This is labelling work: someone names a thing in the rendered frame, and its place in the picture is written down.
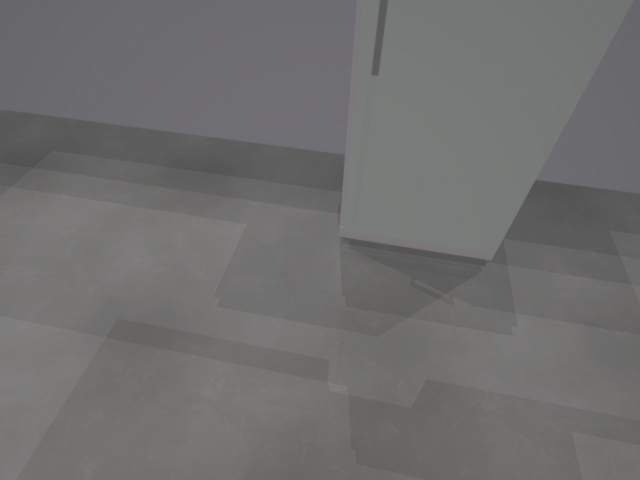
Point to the fridge door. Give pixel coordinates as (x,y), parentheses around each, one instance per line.
(470,99)

